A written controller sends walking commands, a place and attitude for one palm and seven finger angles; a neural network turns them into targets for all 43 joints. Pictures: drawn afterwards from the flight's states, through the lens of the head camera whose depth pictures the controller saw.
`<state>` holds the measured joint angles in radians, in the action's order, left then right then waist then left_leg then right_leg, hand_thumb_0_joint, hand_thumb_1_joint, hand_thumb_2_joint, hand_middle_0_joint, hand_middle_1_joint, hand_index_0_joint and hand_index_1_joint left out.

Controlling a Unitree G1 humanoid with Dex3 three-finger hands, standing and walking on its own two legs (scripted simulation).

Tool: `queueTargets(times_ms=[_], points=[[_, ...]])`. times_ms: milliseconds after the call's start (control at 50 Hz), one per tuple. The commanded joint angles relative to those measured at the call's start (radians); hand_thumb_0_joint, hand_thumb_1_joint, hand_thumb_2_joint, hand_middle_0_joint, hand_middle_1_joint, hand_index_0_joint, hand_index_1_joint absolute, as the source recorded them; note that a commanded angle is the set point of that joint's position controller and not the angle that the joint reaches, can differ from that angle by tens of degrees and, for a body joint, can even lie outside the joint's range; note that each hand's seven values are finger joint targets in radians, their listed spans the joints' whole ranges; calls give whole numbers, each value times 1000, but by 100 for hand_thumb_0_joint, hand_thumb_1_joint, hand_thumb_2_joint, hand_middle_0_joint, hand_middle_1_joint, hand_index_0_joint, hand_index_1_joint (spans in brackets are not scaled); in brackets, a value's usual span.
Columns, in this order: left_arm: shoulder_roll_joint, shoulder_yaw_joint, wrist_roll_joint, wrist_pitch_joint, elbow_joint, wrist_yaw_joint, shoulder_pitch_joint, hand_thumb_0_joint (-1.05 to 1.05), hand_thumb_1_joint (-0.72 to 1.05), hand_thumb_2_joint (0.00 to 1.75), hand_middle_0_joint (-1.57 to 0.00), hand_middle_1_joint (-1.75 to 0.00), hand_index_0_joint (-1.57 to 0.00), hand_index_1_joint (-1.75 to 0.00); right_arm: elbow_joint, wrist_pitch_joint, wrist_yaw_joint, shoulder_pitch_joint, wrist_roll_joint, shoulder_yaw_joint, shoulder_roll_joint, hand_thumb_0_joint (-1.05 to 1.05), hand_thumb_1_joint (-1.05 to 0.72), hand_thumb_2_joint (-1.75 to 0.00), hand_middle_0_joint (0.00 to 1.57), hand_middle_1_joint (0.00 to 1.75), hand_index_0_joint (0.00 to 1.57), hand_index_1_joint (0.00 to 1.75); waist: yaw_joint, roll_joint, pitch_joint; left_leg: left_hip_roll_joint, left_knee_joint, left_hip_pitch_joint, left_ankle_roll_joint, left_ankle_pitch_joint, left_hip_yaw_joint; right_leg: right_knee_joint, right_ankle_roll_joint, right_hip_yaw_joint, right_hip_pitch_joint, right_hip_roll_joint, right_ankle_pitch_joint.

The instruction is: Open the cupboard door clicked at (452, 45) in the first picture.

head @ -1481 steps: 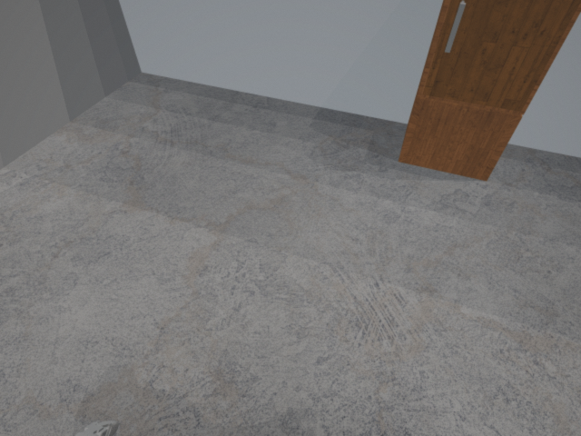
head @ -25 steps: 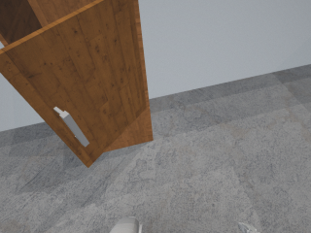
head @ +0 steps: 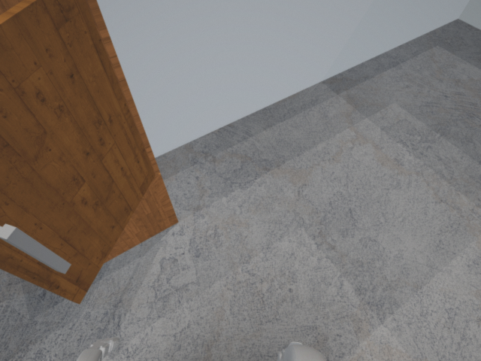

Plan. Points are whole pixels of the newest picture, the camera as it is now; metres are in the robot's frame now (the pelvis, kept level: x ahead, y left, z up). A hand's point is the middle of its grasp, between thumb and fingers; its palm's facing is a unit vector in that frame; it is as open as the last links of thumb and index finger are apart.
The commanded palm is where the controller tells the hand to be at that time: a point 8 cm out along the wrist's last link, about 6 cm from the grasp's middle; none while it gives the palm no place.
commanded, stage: walk to a spot facing it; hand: left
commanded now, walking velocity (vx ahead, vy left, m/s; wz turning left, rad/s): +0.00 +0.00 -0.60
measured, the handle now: (29, 248) +0.28 +0.40 -0.04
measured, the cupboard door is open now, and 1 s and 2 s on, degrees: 39 39 39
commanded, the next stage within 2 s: none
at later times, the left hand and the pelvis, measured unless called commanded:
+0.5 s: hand (171, 343) +0.16 +0.15 -0.17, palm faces -0.26 -0.95 -0.18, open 7.4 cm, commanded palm none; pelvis +0.01 -0.01 +0.00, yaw -17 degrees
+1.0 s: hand (210, 341) +0.16 +0.07 -0.16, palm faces -0.49 -0.85 -0.21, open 7.4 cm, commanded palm none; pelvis +0.01 -0.06 +0.00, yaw -34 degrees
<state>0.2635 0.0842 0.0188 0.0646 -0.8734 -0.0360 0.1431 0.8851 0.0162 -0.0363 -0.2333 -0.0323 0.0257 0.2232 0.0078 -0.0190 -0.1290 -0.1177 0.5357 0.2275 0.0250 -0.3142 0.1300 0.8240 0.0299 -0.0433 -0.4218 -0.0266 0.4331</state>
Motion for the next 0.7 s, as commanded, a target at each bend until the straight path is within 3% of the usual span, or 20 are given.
queueTargets(times_ms=[0, 20, 40, 60, 100, 160, 260, 300, 320, 340, 360, 380, 400, 440, 480, 560, 620, 640, 660, 680], points=[[53, 10, 3, -35, 59, 0, 61, 0, 90, 90, -20, -30, -20, -30, -52, -10, 1, -26, 3, 66, 203, 0, -90, -90, 20, 30, 20, 30, 15, -138, 172, -174, 24, -5, -77, 448, -55, -282, -32, -61, 235, 37, -201], [113, 20, 7, -43, 40, 9, 121, 0, 90, 90, -20, -30, -20, -30, -60, -8, 8, -28, 11, 65, 179, 0, -90, -90, 20, 30, 20, 30, 43, -2, 208, -127, 160, 120, -22, 285, -3, -374, -69, 48, 407, -52, -383], [233, 44, 14, -52, 26, 28, 171, 0, 90, 90, -20, -30, -20, -30, -101, -7, 12, -3, 20, 44, 94, 0, -90, -90, 20, 30, 20, 30, 69, 348, 225, 34, 402, 355, 42, -239, 85, -440, -185, 414, 526, -328, -698], [255, 45, -3, -50, 15, 40, 213, 0, 90, 90, -20, -30, -20, -30, -115, 5, 4, 25, 21, 43, 130, 0, -90, -90, 20, 30, 20, 30, 108, 280, 236, 35, 549, 349, 32, -343, -58, -442, -270, 442, 458, -394, -784], [194, 41, 5, -39, 32, 59, 116, 0, 90, 90, -20, -30, -20, -30, -87, 9, -5, 42, 22, 47, 116, 0, -90, -90, 20, 30, 20, 30, 61, 292, 197, 12, 632, 397, 31, -260, -129, -403, -269, 381, 409, -283, -700], [159, 29, 9, -39, 64, 63, 20, 0, 90, 90, -20, -30, -20, -30, -54, 16, 5, -4, 23, 43, 90, 0, -90, -90, 20, 30, 20, 30, 2, 163, 198, 28, 516, 264, 42, -169, -110, -406, -231, 294, 286, -213, -617], [166, 31, 13, -34, 68, 49, -6, 0, 90, 90, -20, -30, -20, -30, -47, 13, 9, -37, 22, 44, 70, 0, -90, -90, 20, 30, 20, 30, -13, 156, 144, 84, 250, 132, 32, -110, -81, -440, -211, 355, 148, -163, -401], [152, 31, 6, -30, 77, 45, -36, 0, 90, 90, -20, -30, -20, -30, -32, 4, 4, -99, 21, 43, 75, 0, -90, -90, 20, 30, 20, 30, -46, 175, 148, 96, 99, 37, 25, -23, -77, -416, -171, 355, 90, -126, -329], [131, 28, 0, -26, 82, 43, -52, 0, 90, 90, -20, -30, -20, -30, -20, -5, 0, -142, 21, 45, 93, 0, -90, -90, 20, 30, 20, 30, -72, 140, 152, 74, -41, -75, 15, 25, -100, -371, -135, 342, -1, -99, -256], [75, 16, -7, -21, 100, 37, -38, 0, 90, 90, -20, -30, -20, -30, -19, -16, -5, -161, 10, 56, 164, 0, -90, -90, 20, 30, 20, 30, -73, -81, 152, -90, -189, -157, -46, -31, -297, -232, -80, 258, -139, 16, -91], [38, 5, -10, -24, 116, 27, -15, 0, 90, 90, -20, -30, -20, -30, -40, -20, -7, -170, 2, 71, 246, 0, -90, -90, 20, 30, 20, 30, -69, -331, 158, -337, -305, -144, -153, -11, -551, 31, -23, 85, -204, 109, 141], [70, 15, 3, -25, 123, 19, -29, 0, 90, 90, -20, -30, -20, -30, -57, -22, -6, -142, -4, 69, 250, 0, -90, -90, 20, 30, 20, 30, -67, -232, 142, -396, -337, -19, -213, -83, -572, 212, -19, 102, -162, 53, 161], [72, 25, 14, -25, 106, 13, -49, 0, 90, 90, -20, -30, -20, -30, -59, -27, -8, -89, -8, 62, 216, 0, -90, -90, 20, 30, 20, 30, -41, -172, 109, -337, -332, 31, -197, -33, -499, 310, -10, 99, -153, 38, 105], [48, 29, 10, -23, 84, -3, -17, 0, 90, 90, -20, -30, -20, -30, -77, -29, -9, -9, -7, 48, 172, 0, -90, -90, 20, 30, 20, 30, 1, -150, 80, -238, -285, 31, -152, 104, -280, 333, 7, 61, -153, 0, 15], [21, 18, 6, -21, 80, -8, -17, 0, 90, 90, -20, -30, -20, -30, -64, -30, -11, -32, -7, 46, 153, 0, -90, -90, 20, 30, 20, 30, -13, -162, 114, -192, -221, -49, -133, 318, -146, 224, 15, 15, -128, -6, 3], [-3, 3, 1, -37, 85, -2, -39, 0, 90, 90, -20, -30, -20, -30, -24, -23, -4, -116, -4, 66, 177, 0, -90, -90, 20, 30, 20, 30, -60, -176, 175, -221, -108, -162, -136, 554, -57, -50, -1, -58, -21, 23, 23], [22, 12, 2, -44, 57, 3, 44, 0, 90, 90, -20, -30, -20, -30, -29, -13, 4, -84, 5, 77, 188, 0, -90, -90, 20, 30, 20, 30, -16, -156, 187, -205, 3, -66, -71, 429, -2, -300, -24, -80, 174, 41, -183], [76, 25, 6, -49, 35, 11, 109, 0, 90, 90, -20, -30, -20, -30, -41, -11, 8, -68, 12, 77, 169, 0, -90, -90, 20, 30, 20, 30, 16, -41, 203, -162, 123, 54, -23, 291, 32, -390, -56, 15, 331, -27, -358], [191, 47, 14, -59, 15, 28, 168, 0, 90, 90, -20, -30, -20, -30, -82, -7, 14, -34, 21, 60, 85, 0, -90, -90, 20, 30, 20, 30, 48, 291, 217, -15, 336, 298, 38, -147, 116, -454, -153, 354, 484, -284, -657], [228, 50, -2, -55, -1, 38, 222, 0, 90, 90, -20, -30, -20, -30, -106, 5, 6, 28, 22, 51, 88, 0, -90, -90, 20, 30, 20, 30, 94, 286, 196, 27, 492, 342, 42, -351, -17, -463, -251, 423, 411, -371, -778]])
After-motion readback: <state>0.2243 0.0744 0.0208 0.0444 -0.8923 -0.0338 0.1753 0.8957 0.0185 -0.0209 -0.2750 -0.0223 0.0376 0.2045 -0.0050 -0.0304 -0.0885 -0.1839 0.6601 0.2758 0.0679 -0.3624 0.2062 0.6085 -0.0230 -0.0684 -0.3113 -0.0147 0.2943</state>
